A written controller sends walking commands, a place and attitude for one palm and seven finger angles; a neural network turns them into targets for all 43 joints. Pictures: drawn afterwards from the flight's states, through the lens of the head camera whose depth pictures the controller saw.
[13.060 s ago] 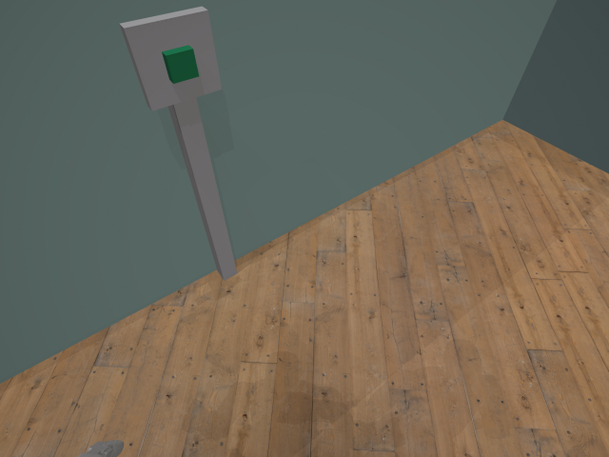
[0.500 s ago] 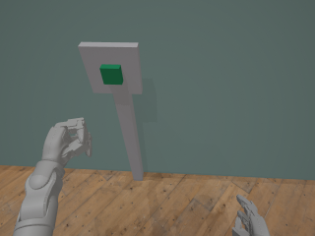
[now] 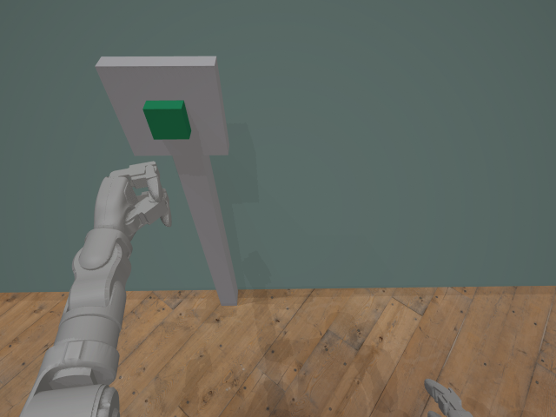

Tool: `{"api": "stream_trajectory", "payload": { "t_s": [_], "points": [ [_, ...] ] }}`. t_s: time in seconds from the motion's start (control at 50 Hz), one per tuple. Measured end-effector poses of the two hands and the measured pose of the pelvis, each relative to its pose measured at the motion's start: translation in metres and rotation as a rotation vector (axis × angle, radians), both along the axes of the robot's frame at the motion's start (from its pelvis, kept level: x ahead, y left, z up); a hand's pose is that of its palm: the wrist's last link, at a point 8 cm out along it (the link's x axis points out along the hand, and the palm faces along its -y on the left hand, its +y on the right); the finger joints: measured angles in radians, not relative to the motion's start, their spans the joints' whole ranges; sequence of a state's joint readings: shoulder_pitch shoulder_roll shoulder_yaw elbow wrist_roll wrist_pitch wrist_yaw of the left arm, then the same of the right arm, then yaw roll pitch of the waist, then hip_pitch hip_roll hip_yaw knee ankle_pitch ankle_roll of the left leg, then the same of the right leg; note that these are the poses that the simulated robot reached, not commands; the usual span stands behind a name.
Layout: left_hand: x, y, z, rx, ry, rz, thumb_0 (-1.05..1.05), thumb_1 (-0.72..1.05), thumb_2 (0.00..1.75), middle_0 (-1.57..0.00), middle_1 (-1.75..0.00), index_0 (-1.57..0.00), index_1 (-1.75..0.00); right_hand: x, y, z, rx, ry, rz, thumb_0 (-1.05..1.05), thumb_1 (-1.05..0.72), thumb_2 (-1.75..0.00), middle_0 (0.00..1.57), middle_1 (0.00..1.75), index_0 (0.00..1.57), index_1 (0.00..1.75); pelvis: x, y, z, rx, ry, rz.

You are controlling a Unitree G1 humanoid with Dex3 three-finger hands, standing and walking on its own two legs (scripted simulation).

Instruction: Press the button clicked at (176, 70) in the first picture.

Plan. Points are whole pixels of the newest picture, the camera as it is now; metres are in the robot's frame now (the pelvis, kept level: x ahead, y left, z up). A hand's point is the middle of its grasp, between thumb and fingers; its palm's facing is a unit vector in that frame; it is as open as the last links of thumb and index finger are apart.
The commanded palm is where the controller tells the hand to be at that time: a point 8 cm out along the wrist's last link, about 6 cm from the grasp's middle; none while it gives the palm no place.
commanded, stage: aim a knuckle at the button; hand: left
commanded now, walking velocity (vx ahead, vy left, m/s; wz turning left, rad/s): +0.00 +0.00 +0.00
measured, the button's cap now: (168, 119) +0.55 +0.21 +0.12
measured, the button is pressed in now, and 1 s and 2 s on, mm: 0 0 5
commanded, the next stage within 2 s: press the button with the knuckle in 1.08 s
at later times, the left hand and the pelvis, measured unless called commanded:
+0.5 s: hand (189, 167) +0.47 +0.16 +0.10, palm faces +0.03 -1.00 -0.01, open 3.1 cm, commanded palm +0.43 +0.21 +0.09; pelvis +0.00 +0.00 -0.01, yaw -1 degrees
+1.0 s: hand (181, 173) +0.45 +0.17 +0.10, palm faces +0.04 -1.00 +0.00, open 3.1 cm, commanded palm +0.42 +0.22 +0.09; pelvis -0.01 +0.00 -0.01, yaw -1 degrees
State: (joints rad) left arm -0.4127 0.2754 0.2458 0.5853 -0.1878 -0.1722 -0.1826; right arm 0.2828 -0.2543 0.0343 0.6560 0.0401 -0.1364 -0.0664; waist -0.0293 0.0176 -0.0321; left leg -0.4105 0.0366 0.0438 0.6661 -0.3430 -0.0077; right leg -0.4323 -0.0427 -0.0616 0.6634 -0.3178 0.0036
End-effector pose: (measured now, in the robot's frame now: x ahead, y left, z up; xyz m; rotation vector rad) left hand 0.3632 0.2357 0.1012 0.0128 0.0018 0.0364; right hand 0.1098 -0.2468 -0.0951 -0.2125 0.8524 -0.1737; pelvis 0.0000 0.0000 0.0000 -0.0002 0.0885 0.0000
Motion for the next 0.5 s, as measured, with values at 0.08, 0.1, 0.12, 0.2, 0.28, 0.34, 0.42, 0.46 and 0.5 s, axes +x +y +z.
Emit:
{"api": "stream_trajectory", "payload": {
  "t_s": [0.08, 0.1, 0.12, 0.2, 0.28, 0.34, 0.42, 0.46, 0.5],
  "points": [
    [0.014, -0.002, -0.002, 0.002, 0.008, 0.003, 0.02, 0.90, 0.90, -1.30, -1.50, -1.30, -1.50, -0.010, -0.002, -0.004, 0.002, 0.043, -0.017, 0.01, -0.91, -0.90, 0.20, 0.30, 0.20, 0.30, 0.001, 0.000, -0.001, -0.001, 0.014, -0.002],
    [0.018, -0.003, -0.003, 0.001, 0.009, 0.004, 0.02, 0.90, 0.90, -1.30, -1.50, -1.30, -1.50, -0.012, -0.002, -0.006, 0.002, 0.056, -0.020, 0.01, -0.91, -0.90, 0.20, 0.30, 0.20, 0.30, 0.001, 0.000, -0.002, -0.002, 0.018, -0.002],
    [0.022, -0.003, -0.003, 0.000, 0.009, 0.005, 0.02, 0.90, 0.90, -1.30, -1.50, -1.30, -1.50, -0.015, -0.003, -0.007, 0.001, 0.068, -0.024, 0.01, -0.91, -0.90, 0.20, 0.30, 0.20, 0.30, 0.001, 0.000, -0.002, -0.002, 0.022, -0.003],
    [0.035, -0.003, -0.003, -0.004, 0.003, 0.010, 0.02, 0.90, 0.90, -1.30, -1.50, -1.30, -1.50, -0.028, -0.005, -0.011, 0.000, 0.115, -0.045, 0.01, -0.91, -0.90, 0.20, 0.30, 0.20, 0.30, 0.001, 0.001, -0.004, -0.002, 0.038, -0.007],
    [0.047, -0.006, -0.003, -0.002, 0.002, 0.004, 0.02, 0.90, 0.90, -1.30, -1.50, -1.30, -1.50, -0.041, -0.007, -0.015, -0.002, 0.161, -0.061, 0.01, -0.91, -0.90, 0.20, 0.30, 0.20, 0.30, 0.000, 0.001, -0.006, -0.004, 0.054, -0.007],
    [0.057, -0.010, -0.004, -0.003, 0.008, 0.000, 0.02, 0.90, 0.90, -1.30, -1.50, -1.30, -1.50, -0.052, -0.008, -0.019, -0.004, 0.198, -0.071, 0.01, -0.91, -0.90, 0.20, 0.30, 0.20, 0.30, -0.001, 0.002, -0.007, -0.005, 0.068, -0.006],
    [0.071, -0.016, -0.005, -0.006, 0.008, 0.000, 0.02, 0.90, 0.90, -1.30, -1.50, -1.30, -1.50, -0.068, -0.010, -0.023, -0.007, 0.245, -0.087, 0.01, -0.91, -0.90, 0.20, 0.30, 0.20, 0.30, -0.004, 0.002, -0.010, -0.005, 0.090, -0.008],
    [0.076, -0.020, -0.004, -0.006, -0.001, -0.002, 0.02, 0.90, 0.90, -1.30, -1.50, -1.30, -1.50, -0.077, -0.010, -0.025, -0.004, 0.266, -0.099, 0.01, -0.91, -0.90, 0.20, 0.30, 0.20, 0.30, -0.004, 0.002, -0.011, -0.004, 0.101, -0.014],
    [0.080, -0.023, -0.004, -0.006, -0.009, -0.003, 0.02, 0.90, 0.90, -1.30, -1.50, -1.30, -1.50, -0.085, -0.010, -0.026, 0.001, 0.284, -0.112, 0.01, -0.91, -0.90, 0.20, 0.30, 0.20, 0.30, -0.004, 0.002, -0.012, -0.003, 0.108, -0.021]
  ]
}}
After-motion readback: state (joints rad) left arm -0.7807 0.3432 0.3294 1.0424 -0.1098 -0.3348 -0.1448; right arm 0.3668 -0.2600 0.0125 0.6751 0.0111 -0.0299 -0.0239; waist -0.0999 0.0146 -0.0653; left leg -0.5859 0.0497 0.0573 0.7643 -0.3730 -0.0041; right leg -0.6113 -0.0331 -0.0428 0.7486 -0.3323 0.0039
